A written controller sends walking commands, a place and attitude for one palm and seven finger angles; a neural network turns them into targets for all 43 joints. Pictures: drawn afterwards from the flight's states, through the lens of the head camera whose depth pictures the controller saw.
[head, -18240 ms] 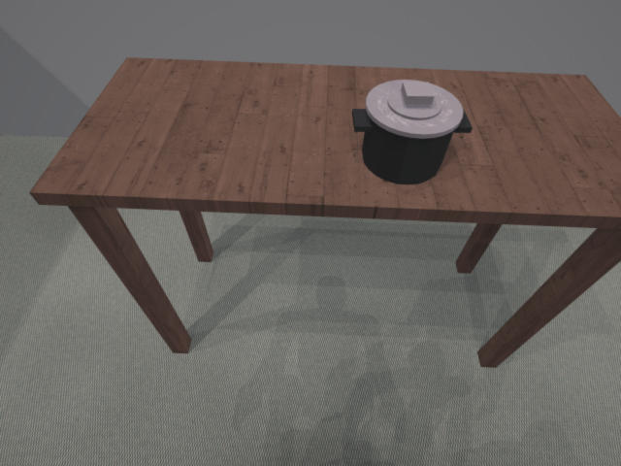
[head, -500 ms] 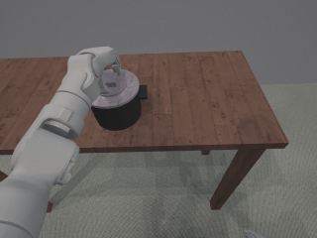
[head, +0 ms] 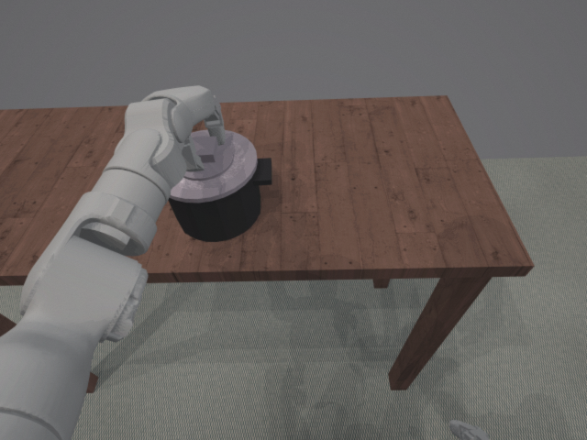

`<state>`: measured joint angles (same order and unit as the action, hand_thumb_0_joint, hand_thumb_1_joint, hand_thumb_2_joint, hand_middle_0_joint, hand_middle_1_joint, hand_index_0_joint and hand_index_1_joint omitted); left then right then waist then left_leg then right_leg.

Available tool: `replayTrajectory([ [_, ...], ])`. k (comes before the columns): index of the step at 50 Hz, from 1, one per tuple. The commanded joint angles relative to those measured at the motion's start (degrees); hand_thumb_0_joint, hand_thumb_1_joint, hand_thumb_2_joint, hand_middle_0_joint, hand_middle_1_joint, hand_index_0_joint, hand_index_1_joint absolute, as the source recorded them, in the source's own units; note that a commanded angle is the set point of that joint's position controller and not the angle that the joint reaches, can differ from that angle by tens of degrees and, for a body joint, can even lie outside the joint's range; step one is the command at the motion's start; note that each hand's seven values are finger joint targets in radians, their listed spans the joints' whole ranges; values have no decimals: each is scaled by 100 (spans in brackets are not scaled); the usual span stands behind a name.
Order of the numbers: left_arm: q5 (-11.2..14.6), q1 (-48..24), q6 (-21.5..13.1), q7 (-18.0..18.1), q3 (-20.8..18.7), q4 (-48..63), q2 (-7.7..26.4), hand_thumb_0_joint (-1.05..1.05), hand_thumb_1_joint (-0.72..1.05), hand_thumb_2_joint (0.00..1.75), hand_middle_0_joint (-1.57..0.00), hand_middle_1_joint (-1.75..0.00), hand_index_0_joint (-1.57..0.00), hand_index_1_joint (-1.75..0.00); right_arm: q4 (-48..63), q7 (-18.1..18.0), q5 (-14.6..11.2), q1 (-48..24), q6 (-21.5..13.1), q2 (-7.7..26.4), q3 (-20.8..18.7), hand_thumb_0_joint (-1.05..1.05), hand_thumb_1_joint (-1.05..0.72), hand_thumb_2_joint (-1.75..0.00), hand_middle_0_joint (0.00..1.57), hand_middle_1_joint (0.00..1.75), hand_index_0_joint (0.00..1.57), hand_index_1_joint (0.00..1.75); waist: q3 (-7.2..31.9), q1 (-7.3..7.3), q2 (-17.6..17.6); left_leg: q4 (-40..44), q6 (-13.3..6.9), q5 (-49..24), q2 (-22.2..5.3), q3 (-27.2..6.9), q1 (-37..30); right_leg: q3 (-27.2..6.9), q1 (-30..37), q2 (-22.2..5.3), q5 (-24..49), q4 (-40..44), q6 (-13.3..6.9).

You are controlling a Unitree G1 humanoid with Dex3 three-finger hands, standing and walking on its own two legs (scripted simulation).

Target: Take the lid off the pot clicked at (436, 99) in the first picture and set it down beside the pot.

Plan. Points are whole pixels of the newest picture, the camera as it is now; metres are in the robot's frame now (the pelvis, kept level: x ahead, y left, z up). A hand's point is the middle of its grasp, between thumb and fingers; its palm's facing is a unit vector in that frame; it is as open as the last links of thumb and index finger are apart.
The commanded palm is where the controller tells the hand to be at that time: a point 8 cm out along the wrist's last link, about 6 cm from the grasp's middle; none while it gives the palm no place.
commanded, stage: close the fingers and squeeze the knob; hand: left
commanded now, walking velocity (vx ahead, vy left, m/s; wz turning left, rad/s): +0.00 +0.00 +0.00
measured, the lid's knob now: (201, 149) +0.49 +0.13 +0.15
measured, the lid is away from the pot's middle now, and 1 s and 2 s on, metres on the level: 0.00 0.00 0.01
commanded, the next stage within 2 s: lift the lid straight up in 0.54 s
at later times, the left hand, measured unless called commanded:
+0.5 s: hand (189, 148) +0.47 +0.13 +0.17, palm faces -0.35 -0.09 -0.93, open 8.4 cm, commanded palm +0.45 +0.14 +0.22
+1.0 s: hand (186, 147) +0.46 +0.13 +0.17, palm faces -0.36 -0.06 -0.93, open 8.1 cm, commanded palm +0.45 +0.14 +0.25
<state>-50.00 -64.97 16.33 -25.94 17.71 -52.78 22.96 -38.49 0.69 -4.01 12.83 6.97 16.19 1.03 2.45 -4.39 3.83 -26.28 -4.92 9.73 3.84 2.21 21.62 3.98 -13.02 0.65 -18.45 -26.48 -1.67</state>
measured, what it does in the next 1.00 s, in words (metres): stands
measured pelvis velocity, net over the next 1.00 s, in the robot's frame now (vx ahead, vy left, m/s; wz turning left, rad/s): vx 0.00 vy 0.00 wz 0.00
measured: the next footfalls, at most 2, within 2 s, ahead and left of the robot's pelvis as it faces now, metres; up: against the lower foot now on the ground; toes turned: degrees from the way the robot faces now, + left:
none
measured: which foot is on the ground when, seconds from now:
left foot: down 0.00-1.00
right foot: down 0.00-1.00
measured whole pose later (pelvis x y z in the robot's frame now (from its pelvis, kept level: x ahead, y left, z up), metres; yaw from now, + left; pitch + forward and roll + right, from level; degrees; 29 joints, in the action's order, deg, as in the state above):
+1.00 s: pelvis +0.00 +0.00 +0.00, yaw +0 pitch +4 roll +0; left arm -49.9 -64.2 16.1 -28.3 18.0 -49.9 23.8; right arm -39.1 0.4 -3.5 13.6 4.7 15.9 0.3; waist 1.7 -4.3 4.0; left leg -25.2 -5.1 9.1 4.0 2.1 20.1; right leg 3.9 -11.6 0.5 -17.9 -25.5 -1.5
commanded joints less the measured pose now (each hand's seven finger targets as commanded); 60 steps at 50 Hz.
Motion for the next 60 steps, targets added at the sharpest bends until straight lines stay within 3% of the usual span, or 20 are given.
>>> replayTrajectory([
  [1, -87, -2710, 43, 137, -232, 468, 1025, 0, 30, 92, -68, -101, -67, -99, 608, -56, -28, -116, -180, 755, -226, 0, -90, -90, 20, 30, 20, 30, 1674, -96, -795, -38, -78, -1070, 34, -490, -1744, -261, -532, 128, 2237, 352, -77],
  [4, -141, -2599, -36, 165, -656, 545, 1553, 0, 31, 94, -69, -101, -68, -98, 633, -54, -7, -70, -173, 796, -233, 0, -90, -90, 20, 30, 20, 30, 1942, 2, -702, -92, -70, -1253, 8, -490, -1775, -293, -305, 114, 2445, 290, -89],
  [6, -156, -2629, -48, 129, -358, 604, 1221, 0, 32, 95, -70, -102, -69, -99, 692, -49, -18, -113, -184, 749, -232, 0, -90, -90, 20, 30, 20, 30, 1919, -43, -569, -122, -77, -1305, 28, -478, -1838, -298, -400, 117, 2458, 302, -87],
  [12, -145, -2524, -53, 140, -532, 706, 1417, 0, 36, 98, -73, -105, -72, -100, 719, -45, -33, -111, -180, 759, -242, 0, -90, -90, 20, 30, 20, 30, 1937, -4, -594, -92, -83, -1259, 3, -495, -1898, -291, -389, 141, 2338, 321, -92],
  [13, -53, -2429, -62, 125, -367, 605, 1157, 0, 37, 98, -74, -105, -72, -100, 716, -53, -24, -84, -166, 770, -263, 0, -90, -90, 20, 30, 20, 30, 1800, -59, -617, -95, -107, -1235, 7, -476, -1802, -270, -433, 127, 2340, 389, -101],
  [14, -129, -2519, -41, 150, -609, 648, 1512, 0, 38, 99, -74, -105, -73, -100, 676, -52, -37, -61, -166, 781, -254, 0, -90, -90, 20, 30, 20, 30, 1821, -12, -740, -54, -89, -1084, -12, -484, -1757, -290, -357, 137, 2253, 362, -79],
  [18, -62, -2434, -80, 143, -540, 668, 1417, 0, 42, 101, -77, -107, -74, -101, 745, -72, -23, -102, -185, 800, -263, 0, -90, -90, 20, 30, 20, 30, 1861, -12, -581, -88, -108, -1203, 4, -452, -1736, -300, -310, 109, 2400, 370, -101],
  [19, -145, -2474, -75, 161, -705, 708, 1678, 0, 43, 101, -78, -108, -75, -101, 715, -66, -34, -86, -187, 780, -244, 0, -90, -90, 20, 30, 20, 30, 1968, 33, -698, -68, -89, -1167, -8, -468, -1745, -315, -207, 122, 2380, 314, -79],
  [28, -83, -2608, -45, 149, -393, 812, 1188, 0, 53, 105, -84, -112, -78, -102, 740, -57, -21, -107, -179, 773, -284, 0, -90, -90, 20, 30, 20, 30, 1874, -47, -504, -65, -104, -1143, -29, -521, -1933, -260, -566, 140, 2081, 385, -121],
  [30, -179, -2545, -38, 170, -663, 654, 1603, 0, 54, 105, -86, -113, -78, -102, 713, -77, -12, -82, -196, 777, -240, 0, -90, -90, 20, 30, 20, 30, 1956, 15, -647, -58, -96, -1130, -16, -498, -1869, -293, -380, 152, 2187, 339, -95],
  [33, -81, -2862, -33, 149, -319, 881, 1117, 0, 56, 105, -88, -114, -77, -103, 678, -61, -23, -110, -172, 773, -279, 0, -90, -90, 20, 30, 20, 30, 1931, -81, -501, -57, -95, -1224, -47, -544, -2006, -244, -602, 137, 2109, 371, -124],
  [39, -147, -3420, -49, 160, -614, 1394, 1510, 0, 57, 105, -91, -116, -77, -103, 650, -65, 18, -114, -288, 730, -295, 0, -90, -90, 20, 30, 20, 30, 2372, -33, -457, -71, -80, -1472, -50, -673, -2443, -281, -489, 172, 2212, 321, -131],
  [43, -27, -3556, -30, 109, -512, 1431, 1323, 0, 57, 105, -91, -116, -77, -103, 622, -68, 38, -100, -367, 745, -317, 0, -90, -90, 20, 30, 20, 30, 2346, -63, -401, -72, -100, -1626, -13, -692, -2490, -261, -488, 167, 2364, 377, -142],
  [44, -118, -3676, -50, 131, -733, 1597, 1667, 0, 57, 105, -91, -116, -77, -103, 609, -64, 47, -103, -412, 731, -304, 0, -90, -90, 20, 30, 20, 30, 2534, -8, -436, -74, -84, -1646, -13, -701, -2572, -303, -357, 167, 2426, 320, -124],
  [47, -151, -3617, -39, 98, -539, 1522, 1448, 0, 57, 105, -91, -116, -77, -103, 596, -52, 34, -175, -465, 704, -301, 0, -90, -90, 20, 30, 20, 30, 2416, -19, -391, -76, -75, -1850, -7, -722, -2657, -296, -470, 179, 2475, 339, -124],
  [48, -20, -3501, -34, 65, -273, 1509, 1020, 0, 57, 105, -91, -116, -77, -103, 611, -42, 39, -141, -454, 703, -325, 0, -90, -90, 20, 30, 20, 30, 2293, -72, -337, -80, -85, -1920, -9, -726, -2640, -243, -569, 170, 2449, 394, -138],
  [50, -147, -3618, -1, 93, -790, 1422, 1755, 0, 57, 105, -91, -116, -77, -103, 548, -49, 43, -132, -458, 753, -294, 0, -90, -90, 20, 30, 20, 30, 2314, 20, -528, -15, -88, -1572, -2, -687, -2481, -306, -364, 180, 2412, 383, -124],
  [53, 1, -3893, -73, 69, -344, 1983, 1174, 0, 57, 105, -91, -116, -77, -103, 640, -41, 31, -227, -557, 697, -328, 0, -90, -90, 20, 30, 20, 30, 2577, -50, -205, -96, -82, -2041, -15, -757, -2866, -281, -491, 158, 2514, 358, -135],
  [54, -125, -3862, -26, 89, -568, 1762, 1481, 0, 57, 105, -91, -116, -77, -103, 562, -35, 48, -205, -563, 689, -309, 0, -90, -90, 20, 30, 20, 30, 2490, -4, -310, -78, -51, -1936, -33, -783, -2816, -274, -528, 185, 2378, 325, -133],
  [60, -171, -3968, 37, 52, -611, 1608, 1577, 0, 57, 105, -91, -116, -77, -103, 573, -25, 47, -301, -570, 697, -268, 0, -90, -90, 20, 30, 20, 30, 2464, 39, -512, -10, -63, -1669, 14, -716, -2578, -310, -347, 156, 2442, 343, -133],
])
